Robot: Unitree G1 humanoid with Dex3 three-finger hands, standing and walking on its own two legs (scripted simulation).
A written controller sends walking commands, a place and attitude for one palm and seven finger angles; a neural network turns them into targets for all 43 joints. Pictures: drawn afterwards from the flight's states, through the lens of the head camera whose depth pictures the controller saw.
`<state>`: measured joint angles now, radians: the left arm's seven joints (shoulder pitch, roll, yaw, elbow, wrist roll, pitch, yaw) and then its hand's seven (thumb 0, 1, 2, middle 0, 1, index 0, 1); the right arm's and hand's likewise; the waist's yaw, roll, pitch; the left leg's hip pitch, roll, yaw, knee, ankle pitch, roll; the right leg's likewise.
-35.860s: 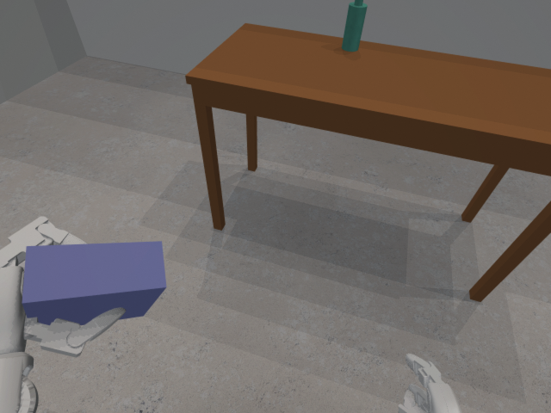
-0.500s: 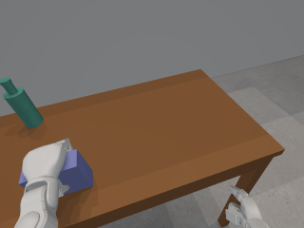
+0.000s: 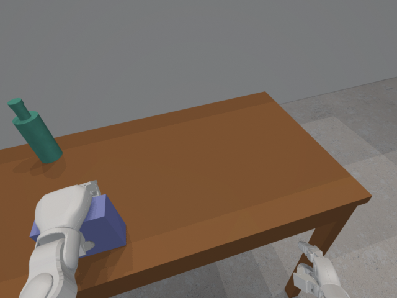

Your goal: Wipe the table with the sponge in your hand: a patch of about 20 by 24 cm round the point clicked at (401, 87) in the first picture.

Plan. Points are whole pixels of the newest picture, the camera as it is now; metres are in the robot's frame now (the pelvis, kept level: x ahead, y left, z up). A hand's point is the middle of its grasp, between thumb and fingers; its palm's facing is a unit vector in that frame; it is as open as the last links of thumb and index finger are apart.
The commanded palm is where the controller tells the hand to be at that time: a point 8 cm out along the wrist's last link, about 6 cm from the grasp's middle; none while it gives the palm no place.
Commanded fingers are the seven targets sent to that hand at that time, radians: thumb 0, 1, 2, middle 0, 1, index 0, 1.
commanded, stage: lift the sponge slowly off the table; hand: left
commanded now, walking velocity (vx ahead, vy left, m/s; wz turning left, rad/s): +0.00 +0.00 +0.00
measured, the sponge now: (88, 234) +0.21 +0.28 +0.03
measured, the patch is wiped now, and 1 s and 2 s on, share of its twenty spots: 1.00 1.00 1.00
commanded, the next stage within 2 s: bring the sponge back beside the body in 1.64 s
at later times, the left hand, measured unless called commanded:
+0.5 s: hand (70, 220) +0.21 +0.28 +0.10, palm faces +0.05 -0.10 -0.99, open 9.5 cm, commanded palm +0.18 +0.27 +0.17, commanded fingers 0.00 0.10 1.30 -1.20 -1.60 -1.20 -1.60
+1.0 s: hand (67, 204) +0.22 +0.28 +0.12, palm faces +0.09 -0.10 -0.99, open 9.5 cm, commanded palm +0.19 +0.27 +0.20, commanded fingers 0.00 0.10 1.30 -1.20 -1.60 -1.20 -1.60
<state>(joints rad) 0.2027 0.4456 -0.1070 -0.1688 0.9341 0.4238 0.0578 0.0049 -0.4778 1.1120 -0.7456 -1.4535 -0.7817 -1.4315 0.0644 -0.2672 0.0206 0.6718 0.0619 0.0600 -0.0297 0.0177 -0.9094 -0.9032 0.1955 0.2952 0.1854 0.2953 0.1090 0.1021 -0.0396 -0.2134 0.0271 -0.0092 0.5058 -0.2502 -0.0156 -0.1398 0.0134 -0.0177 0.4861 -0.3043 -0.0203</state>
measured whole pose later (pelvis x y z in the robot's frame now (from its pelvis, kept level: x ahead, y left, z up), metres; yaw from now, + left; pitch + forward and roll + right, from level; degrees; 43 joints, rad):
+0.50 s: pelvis -0.01 -0.01 +0.00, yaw +1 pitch -4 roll +0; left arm 0.18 0.49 -0.07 -0.19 0.88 0.40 0.01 -0.01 -0.50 1.11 -0.78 -1.42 -0.81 -1.40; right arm 0.06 -0.27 0.03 0.70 0.05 0.04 -0.06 0.02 -0.91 -0.90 0.20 0.30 0.20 0.30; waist 0.13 0.11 -0.01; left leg -0.17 0.03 -0.02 0.48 -0.23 -0.02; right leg -0.09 0.02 -0.03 0.45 -0.28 -0.03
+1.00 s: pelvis -0.02 +0.00 +0.00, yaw +0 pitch -4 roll +0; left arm 0.05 0.52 -0.09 -0.18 0.87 0.47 -0.05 -0.01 -0.50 1.11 -0.78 -1.42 -0.81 -1.40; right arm 0.03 -0.28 0.04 0.70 0.06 0.05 -0.06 0.02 -0.91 -0.90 0.20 0.30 0.18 0.29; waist 0.13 0.11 -0.01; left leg -0.17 0.03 -0.02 0.44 -0.19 -0.02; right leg -0.10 0.01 -0.02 0.44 -0.26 -0.02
